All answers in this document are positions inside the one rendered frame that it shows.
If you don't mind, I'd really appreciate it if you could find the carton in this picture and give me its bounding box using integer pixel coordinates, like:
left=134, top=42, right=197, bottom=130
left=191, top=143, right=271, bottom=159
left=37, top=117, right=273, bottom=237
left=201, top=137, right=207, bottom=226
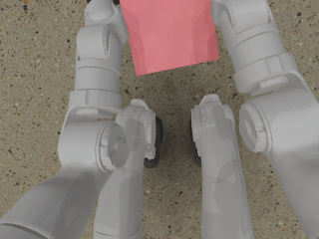
left=120, top=0, right=219, bottom=76

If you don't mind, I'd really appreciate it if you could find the left robot foot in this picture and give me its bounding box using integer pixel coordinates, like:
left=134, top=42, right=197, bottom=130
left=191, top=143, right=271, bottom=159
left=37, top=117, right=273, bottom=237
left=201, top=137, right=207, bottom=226
left=144, top=117, right=163, bottom=168

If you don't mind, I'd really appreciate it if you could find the robot right forearm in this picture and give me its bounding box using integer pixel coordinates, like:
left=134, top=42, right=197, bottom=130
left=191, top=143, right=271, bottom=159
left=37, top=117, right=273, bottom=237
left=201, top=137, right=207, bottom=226
left=210, top=0, right=319, bottom=107

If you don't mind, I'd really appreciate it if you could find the robot right thigh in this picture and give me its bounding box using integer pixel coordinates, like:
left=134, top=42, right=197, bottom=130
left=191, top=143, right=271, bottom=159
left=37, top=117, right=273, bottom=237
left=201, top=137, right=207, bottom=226
left=190, top=101, right=255, bottom=239

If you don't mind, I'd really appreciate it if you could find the robot left upper arm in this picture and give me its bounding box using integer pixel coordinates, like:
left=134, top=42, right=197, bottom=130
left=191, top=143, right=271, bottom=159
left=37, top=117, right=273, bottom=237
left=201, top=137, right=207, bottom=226
left=0, top=120, right=129, bottom=239

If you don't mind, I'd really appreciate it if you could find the robot left forearm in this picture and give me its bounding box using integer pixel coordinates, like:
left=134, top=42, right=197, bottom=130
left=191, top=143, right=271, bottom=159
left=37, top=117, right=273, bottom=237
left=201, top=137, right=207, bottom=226
left=58, top=0, right=130, bottom=153

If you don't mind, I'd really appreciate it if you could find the robot right upper arm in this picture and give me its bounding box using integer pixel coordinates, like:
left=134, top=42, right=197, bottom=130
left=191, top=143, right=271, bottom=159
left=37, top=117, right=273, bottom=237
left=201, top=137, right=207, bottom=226
left=238, top=87, right=319, bottom=239

